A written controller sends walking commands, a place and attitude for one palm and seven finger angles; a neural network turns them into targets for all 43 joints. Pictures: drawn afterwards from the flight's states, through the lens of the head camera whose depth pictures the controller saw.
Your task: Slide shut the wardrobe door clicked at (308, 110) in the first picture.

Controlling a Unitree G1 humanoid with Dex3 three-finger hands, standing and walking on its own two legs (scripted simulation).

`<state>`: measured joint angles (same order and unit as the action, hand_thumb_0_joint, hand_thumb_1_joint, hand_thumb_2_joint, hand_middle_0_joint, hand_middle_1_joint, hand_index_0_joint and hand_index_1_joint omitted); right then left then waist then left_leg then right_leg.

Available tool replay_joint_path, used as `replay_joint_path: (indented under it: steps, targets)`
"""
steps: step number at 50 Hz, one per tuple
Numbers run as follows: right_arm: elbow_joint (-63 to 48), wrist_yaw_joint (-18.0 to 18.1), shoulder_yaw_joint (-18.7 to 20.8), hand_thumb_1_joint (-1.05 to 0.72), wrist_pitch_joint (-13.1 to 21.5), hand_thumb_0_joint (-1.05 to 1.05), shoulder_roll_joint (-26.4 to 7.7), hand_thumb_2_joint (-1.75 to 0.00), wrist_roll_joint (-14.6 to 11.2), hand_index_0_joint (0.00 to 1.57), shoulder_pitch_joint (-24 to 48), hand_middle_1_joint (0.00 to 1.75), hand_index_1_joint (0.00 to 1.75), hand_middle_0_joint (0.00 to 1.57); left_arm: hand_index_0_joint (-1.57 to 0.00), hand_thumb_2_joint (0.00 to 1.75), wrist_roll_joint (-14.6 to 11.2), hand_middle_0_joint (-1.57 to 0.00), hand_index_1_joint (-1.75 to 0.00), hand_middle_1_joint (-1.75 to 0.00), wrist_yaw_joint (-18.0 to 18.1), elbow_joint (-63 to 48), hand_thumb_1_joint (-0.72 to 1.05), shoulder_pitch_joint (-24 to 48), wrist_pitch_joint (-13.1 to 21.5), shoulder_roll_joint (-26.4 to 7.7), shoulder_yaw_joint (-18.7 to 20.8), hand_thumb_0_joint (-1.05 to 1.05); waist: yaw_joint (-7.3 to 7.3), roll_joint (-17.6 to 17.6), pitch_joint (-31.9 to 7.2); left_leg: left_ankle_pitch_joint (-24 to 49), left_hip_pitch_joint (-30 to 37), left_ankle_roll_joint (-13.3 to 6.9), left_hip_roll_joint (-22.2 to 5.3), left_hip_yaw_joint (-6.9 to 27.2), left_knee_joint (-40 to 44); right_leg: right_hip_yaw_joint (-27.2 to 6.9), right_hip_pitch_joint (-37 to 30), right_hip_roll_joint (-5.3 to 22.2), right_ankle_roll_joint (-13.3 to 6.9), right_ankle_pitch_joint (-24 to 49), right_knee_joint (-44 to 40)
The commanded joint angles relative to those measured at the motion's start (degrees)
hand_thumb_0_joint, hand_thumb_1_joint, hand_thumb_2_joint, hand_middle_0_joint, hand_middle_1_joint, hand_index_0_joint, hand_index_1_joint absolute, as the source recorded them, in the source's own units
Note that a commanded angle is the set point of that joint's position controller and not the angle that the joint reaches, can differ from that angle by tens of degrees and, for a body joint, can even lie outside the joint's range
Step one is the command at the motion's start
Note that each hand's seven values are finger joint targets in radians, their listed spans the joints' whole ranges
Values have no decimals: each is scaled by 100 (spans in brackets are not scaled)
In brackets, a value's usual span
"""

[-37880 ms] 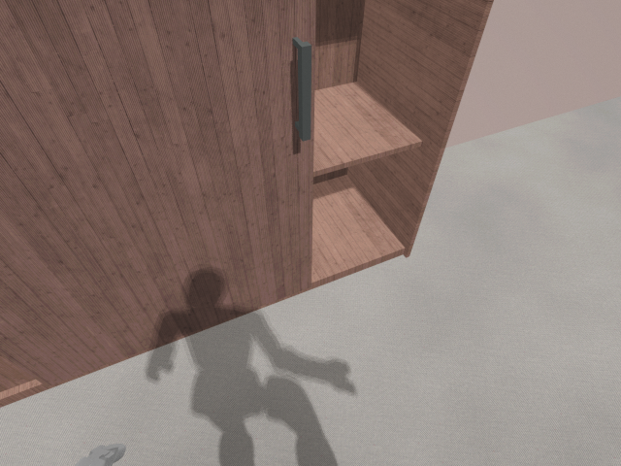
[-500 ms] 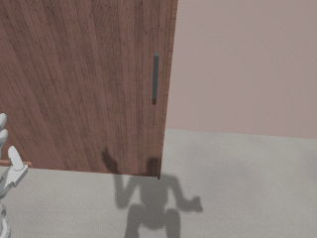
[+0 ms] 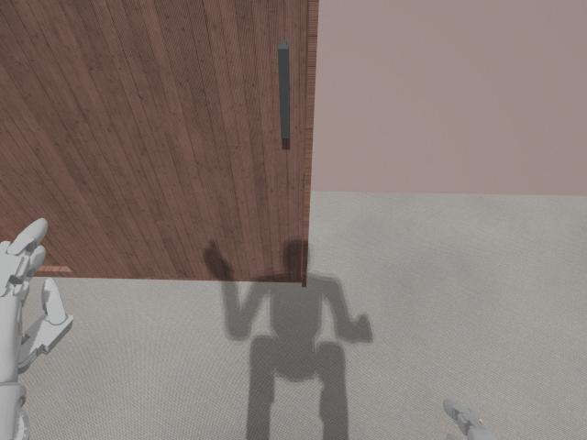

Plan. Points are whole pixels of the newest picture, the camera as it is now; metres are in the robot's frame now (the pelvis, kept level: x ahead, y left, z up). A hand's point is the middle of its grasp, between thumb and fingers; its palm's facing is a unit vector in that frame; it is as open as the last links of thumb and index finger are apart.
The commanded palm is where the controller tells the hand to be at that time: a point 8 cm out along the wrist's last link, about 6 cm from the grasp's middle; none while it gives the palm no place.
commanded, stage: let the arm hang, fingers relaxed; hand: left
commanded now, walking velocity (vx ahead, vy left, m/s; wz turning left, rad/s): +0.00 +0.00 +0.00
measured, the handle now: (284, 91) +0.78 +0.08 +0.09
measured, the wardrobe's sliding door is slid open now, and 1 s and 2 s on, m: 0.00 0.00 0.00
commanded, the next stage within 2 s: look to check the result in 1.06 s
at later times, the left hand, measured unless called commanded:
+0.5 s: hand out of the picture +0.04 +0.22 -0.16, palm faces +0.00 -0.97 -0.24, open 7.2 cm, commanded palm none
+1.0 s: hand out of the picture +0.06 +0.23 -0.16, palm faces -0.02 -0.98 -0.19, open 7.3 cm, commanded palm none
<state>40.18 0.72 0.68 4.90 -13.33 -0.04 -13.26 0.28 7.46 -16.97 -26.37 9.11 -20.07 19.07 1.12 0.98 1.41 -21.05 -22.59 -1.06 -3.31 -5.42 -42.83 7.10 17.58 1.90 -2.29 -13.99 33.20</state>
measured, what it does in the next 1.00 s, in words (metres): steps on the spot: left foot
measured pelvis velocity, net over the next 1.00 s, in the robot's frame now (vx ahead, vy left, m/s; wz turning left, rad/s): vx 0.04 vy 0.05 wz -0.02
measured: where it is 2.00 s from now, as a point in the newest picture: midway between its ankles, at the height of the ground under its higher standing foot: outside the picture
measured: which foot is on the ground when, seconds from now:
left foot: up 0.00-0.02, down 0.04-1.00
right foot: down 0.00-1.00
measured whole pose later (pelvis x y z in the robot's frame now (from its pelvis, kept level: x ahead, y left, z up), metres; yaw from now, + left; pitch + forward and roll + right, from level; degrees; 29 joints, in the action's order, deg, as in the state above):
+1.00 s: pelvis +0.04 +0.05 +0.02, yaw -1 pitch -2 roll +0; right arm 64.9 1.3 0.5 -0.7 -8.9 0.9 -13.1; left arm 1.4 1.7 66.4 -11.7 -0.5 -9.2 0.3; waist -0.2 -0.5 3.5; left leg -10.8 -9.6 -3.5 1.8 -5.4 -21.9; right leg -1.7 8.9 2.6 2.7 -11.6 22.2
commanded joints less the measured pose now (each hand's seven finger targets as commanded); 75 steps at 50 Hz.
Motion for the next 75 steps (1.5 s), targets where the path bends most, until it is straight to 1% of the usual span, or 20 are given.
replay_joint_path:
  steps: [1, 2, 3, 4, 6, 7, 8, 9, 10, 11, 13, 15, 16, 17, 20, 26, 37, 45, 66, 75]
  targets:
    - [-261, -242, 312, -90, -328, 0, -1017, -90, 165, 20, 42, 30, 30, 20, -20, 90, 97, -20, -30, -30, -678, 2783, 90, 181, -1001, 420, -1306, 0, -322, 1428, -136, 98, 62, -795, -1490, 2373, 2096, -366, 1463, -63, 314, -1698, 1962]
    - [-384, -176, 349, -90, -342, 0, -1206, -90, 265, 20, 87, 30, 30, 20, -20, 90, 116, -20, -30, -30, -702, 2928, 90, 493, -1010, 216, -1318, 0, -419, 982, -85, -223, -391, -1216, -1861, 3020, 2621, -839, 1329, -32, 284, -1873, 2706]
    - [-543, -102, 329, -90, -335, 0, -1281, -90, 298, 20, 449, 30, 30, 20, -20, 90, 103, -20, -30, -30, -747, 3134, 90, 518, -972, 92, -1320, 0, -163, 312, -78, -154, -786, -1232, -1746, 2733, 2581, -1090, 839, 180, 317, -1675, 2536]
    - [-470, -81, 234, -90, -331, 0, -1133, -90, 322, 20, 642, 30, 30, 20, -20, 90, 132, -20, -30, -30, -784, 3488, 90, 702, -961, 75, -1388, 0, -118, -48, -474, 166, -799, -950, -1383, 2180, 2384, -936, 300, 104, 360, -1612, 1934]
    - [-239, -72, 183, -90, -389, 0, -1146, -90, 295, 20, 886, 30, 30, 20, -20, 90, 113, -20, -30, -30, -754, 4443, 90, 684, -924, -99, -1436, 0, 128, 203, -619, 844, -813, -537, -809, 1376, 1671, -689, -677, 33, 372, -386, 466]
    - [-123, -73, 155, -90, -443, 0, -877, -90, 233, 20, 769, 30, 30, 20, -20, 90, 138, -20, -30, -30, -702, 4785, 90, 595, -879, -312, -1436, 0, 170, -421, -709, 883, -681, -263, -286, 887, 988, -1242, -933, 350, 267, 531, -252]
    - [-52, -77, 109, -90, -503, 0, -545, -90, 147, 20, 586, 30, 30, 20, -20, 90, 130, -20, -30, -30, -677, 5104, 90, 654, -833, -471, -1504, 0, -34, -1128, -728, 263, -466, 23, 188, 383, 463, -2322, -679, 1131, -35, 1300, -897]
    - [122, -67, 116, -90, -594, 0, -548, -90, 129, 20, 470, 30, 30, 20, -20, 90, 98, -20, -30, -30, -690, 5386, 90, 957, -797, -526, -1587, 0, -162, -1434, -571, -537, 5, 100, 278, 400, 186, -2762, -137, 1504, -403, 1165, -1445]
    - [310, -50, 140, -90, -648, 0, -573, -90, 146, 20, 426, 30, 30, 20, -20, 90, 99, -20, -30, -30, -682, 5659, 90, 1233, -786, -442, -1630, 0, -221, -1393, -365, -575, 219, 86, 209, 552, 41, -2707, 36, 1420, -554, 1234, -1572]
    - [463, -56, 147, -90, -662, 0, -584, -90, 155, 20, 318, 30, 30, 20, -20, 90, 99, -20, -30, -30, -664, 5857, 90, 1387, -787, -385, -1661, 0, -309, -1004, -281, -287, 440, 90, 158, 523, 215, -2453, 74, 1263, -575, 1583, -1465]
    - [818, -24, 119, -90, -610, 0, -353, -90, 152, 20, -1, 30, 30, 20, -20, 90, 71, -20, -30, -30, -607, 6221, 90, 1412, -734, -95, -1608, 0, -396, -3, -620, 1138, 940, 43, 58, 602, 1149, -1883, -485, 903, -351, 2294, -900]
    - [1012, 22, 101, -90, -529, 0, -434, -90, 151, 20, 54, 30, 30, 20, -20, 90, 15, -20, -30, -30, -575, 6515, 90, 1255, -755, 141, -1686, 0, -212, 537, -977, 2430, 1381, -77, -289, 761, 1550, -1292, -858, 449, -50, 2205, -643]
    - [1074, 24, 112, -90, -540, 0, -503, -90, 135, 20, 156, 30, 30, 20, -20, 90, 29, -20, -30, -30, -566, 6665, 90, 1262, -786, 173, -1722, 0, -163, 342, -963, 2283, 1361, -100, -368, 828, 1649, -1180, -902, 349, 27, 1724, -833]
    - [1140, 21, 114, -90, -589, 0, -474, -90, 127, 20, 241, 30, 30, 20, -20, 90, 47, -20, -30, -30, -565, 6776, 90, 1325, -836, 209, -1747, 0, -158, 161, -593, 1436, 1124, -73, -343, 784, 1836, -1220, -734, 352, 61, 923, -1187]
    - [1403, 9, 119, -90, -683, 0, -437, -90, 159, 20, 175, 30, 30, 20, -20, 90, 65, -20, -30, -30, -598, 7149, 90, 1454, -911, 142, -1750, 0, -202, 236, 253, 169, 902, -59, -231, 832, 2256, -1348, -144, 297, 14, -739, -1738]
    - [1752, 12, 141, -90, -622, 0, -458, -90, 149, 20, -64, 30, 30, 20, -20, 90, 74, -20, -30, -30, -595, 7645, 90, 1324, -894, 182, -1770, 0, -164, -149, 54, 186, 961, -121, -287, 880, 2563, -1178, -431, 253, 76, -511, -1712]
    - [2152, 64, 88, -90, -500, 0, -278, -90, 118, 20, -155, 30, 30, 20, -20, 90, 76, -20, -30, -30, -555, 8078, 90, 1226, -866, 368, -1797, 0, -116, -57, 6, 1298, 1241, -158, -356, 828, 2641, -1004, -709, 330, 134, 622, -1374]
    - [2284, 89, 76, -90, -504, 0, -215, -90, 114, 20, -185, 30, 30, 20, -20, 90, 83, -20, -30, -30, -540, 8210, 90, 1188, -891, 468, -1800, 0, -132, 45, 242, 1145, 1260, -160, -322, 811, 2735, -984, -643, 325, 156, 499, -1398]
    - [2322, 114, 97, -90, -480, 0, -208, -90, 89, 20, -246, 30, 30, 20, -20, 90, 92, -20, -30, -30, -512, 8307, 90, 1003, -871, 543, -1810, 0, -162, -93, 38, 1709, 1636, -190, -308, 709, 2542, -1025, -694, 342, 175, 811, -1374]
    - [2371, 116, 79, -90, -481, 0, -174, -90, 96, 20, -230, 30, 30, 20, -20, 90, 82, -20, -30, -30, -514, 8322, 90, 1025, -872, 554, -1823, 0, -157, -126, 246, 1557, 1544, -167, -296, 691, 2596, -1048, -662, 358, 174, 733, -1443]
